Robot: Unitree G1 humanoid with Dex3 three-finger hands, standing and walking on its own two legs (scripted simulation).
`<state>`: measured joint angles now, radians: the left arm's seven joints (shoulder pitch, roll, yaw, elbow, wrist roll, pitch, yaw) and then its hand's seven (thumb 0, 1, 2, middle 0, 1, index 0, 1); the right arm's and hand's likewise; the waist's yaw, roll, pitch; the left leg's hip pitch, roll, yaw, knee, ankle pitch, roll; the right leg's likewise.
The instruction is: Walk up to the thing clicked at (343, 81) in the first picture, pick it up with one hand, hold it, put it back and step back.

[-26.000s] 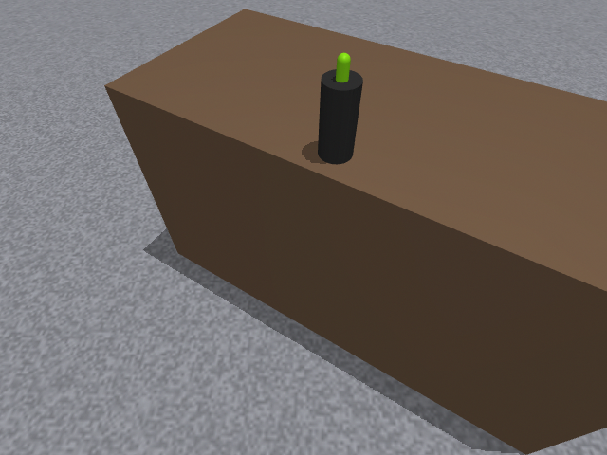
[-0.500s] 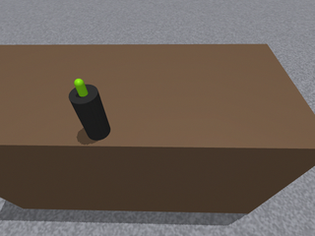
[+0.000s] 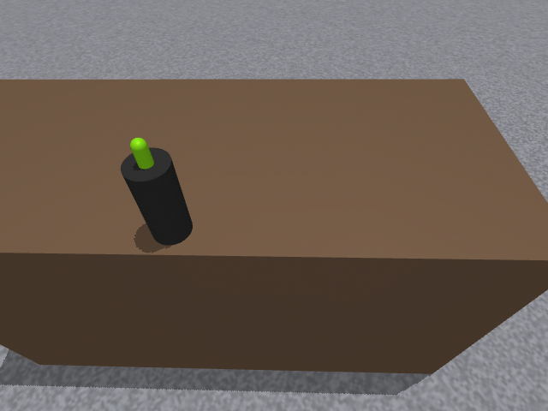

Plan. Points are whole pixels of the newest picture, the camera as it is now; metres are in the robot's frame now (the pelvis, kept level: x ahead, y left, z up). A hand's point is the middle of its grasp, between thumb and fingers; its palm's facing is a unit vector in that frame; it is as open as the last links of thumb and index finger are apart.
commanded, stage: stand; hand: left
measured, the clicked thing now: (157, 190) +0.43 +0.21 +0.07
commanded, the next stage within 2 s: none
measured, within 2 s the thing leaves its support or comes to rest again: neither
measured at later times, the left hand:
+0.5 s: hand out of the picture +0.07 +0.25 -0.16, palm faces -0.04 -0.94 -0.35, open 7.5 cm
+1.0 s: hand out of the picture +0.08 +0.26 -0.16, palm faces -0.03 -0.94 -0.35, open 7.4 cm
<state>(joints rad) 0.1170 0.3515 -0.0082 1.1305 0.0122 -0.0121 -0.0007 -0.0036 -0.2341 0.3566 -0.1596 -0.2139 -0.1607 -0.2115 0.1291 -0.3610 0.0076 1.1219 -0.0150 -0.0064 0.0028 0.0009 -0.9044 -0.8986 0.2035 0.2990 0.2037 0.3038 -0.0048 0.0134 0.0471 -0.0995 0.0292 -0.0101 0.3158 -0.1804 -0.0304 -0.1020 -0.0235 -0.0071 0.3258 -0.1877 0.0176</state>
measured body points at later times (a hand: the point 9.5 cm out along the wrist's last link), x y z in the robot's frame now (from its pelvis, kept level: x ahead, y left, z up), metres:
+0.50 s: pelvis +0.01 +0.00 +0.00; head +0.02 +0.00 +0.45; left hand +0.07 +0.30 -0.13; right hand +0.07 -0.30 -0.14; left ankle +0.00 +0.14 -0.75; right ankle -0.01 -0.13 -0.75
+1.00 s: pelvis +0.01 +0.00 +0.00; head +0.03 +0.00 +0.45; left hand +0.09 +0.30 -0.13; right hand +0.09 -0.30 -0.14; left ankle +0.00 +0.14 -0.75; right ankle -0.01 -0.13 -0.75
